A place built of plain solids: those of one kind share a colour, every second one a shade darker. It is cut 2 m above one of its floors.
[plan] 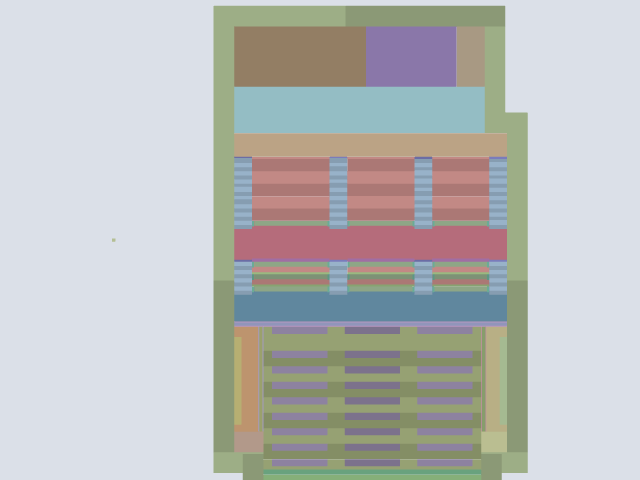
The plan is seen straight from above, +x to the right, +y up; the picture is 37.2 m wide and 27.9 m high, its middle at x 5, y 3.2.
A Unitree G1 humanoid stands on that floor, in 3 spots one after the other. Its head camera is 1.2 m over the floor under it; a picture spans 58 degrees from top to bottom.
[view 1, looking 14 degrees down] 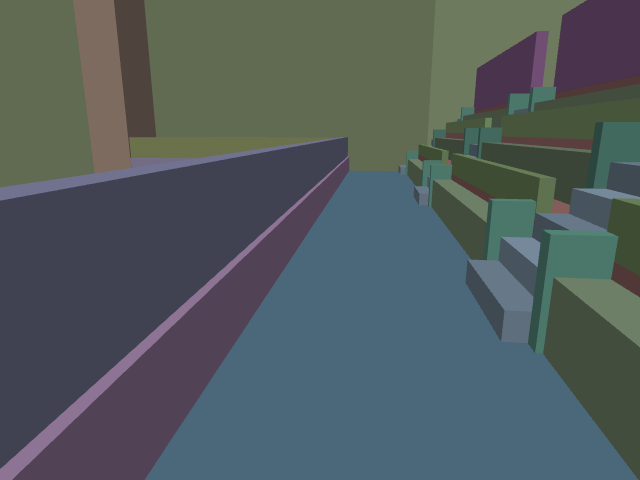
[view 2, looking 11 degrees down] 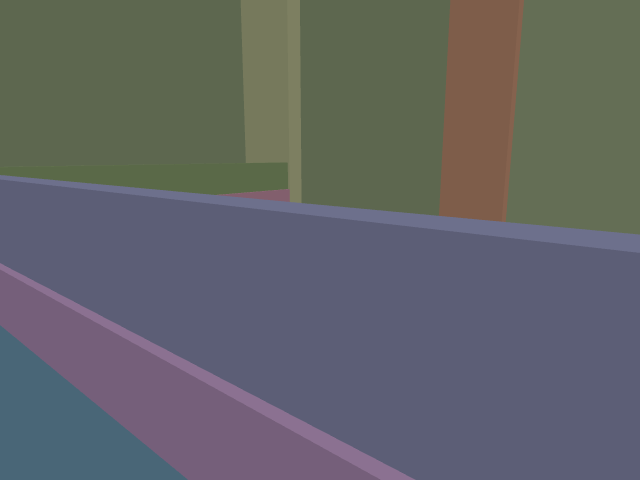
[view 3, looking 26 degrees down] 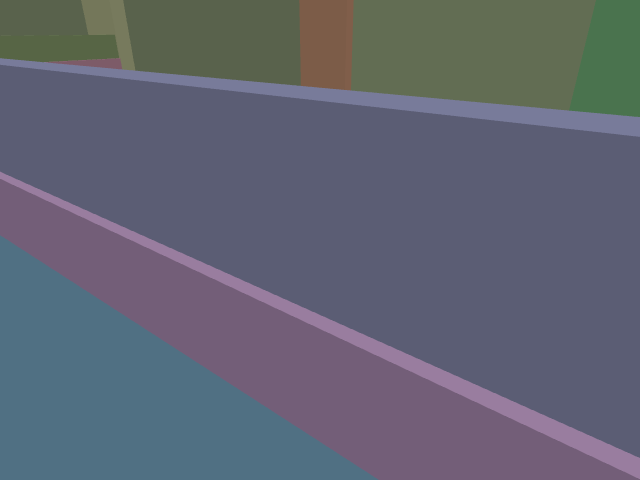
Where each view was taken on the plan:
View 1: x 13.98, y -0.76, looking -173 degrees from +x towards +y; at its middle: floor_hall0a_floorboards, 4.96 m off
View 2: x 7.45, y -0.76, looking -50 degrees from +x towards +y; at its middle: rail_front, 1.10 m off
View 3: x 1.91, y -0.76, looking -53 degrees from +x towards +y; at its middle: rail_front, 1.15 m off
